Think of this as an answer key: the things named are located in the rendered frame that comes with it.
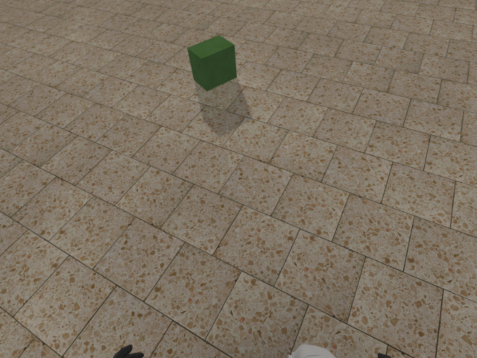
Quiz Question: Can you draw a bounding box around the carton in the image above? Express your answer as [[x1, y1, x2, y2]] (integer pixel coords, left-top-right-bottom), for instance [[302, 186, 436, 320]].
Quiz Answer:
[[187, 35, 237, 91]]

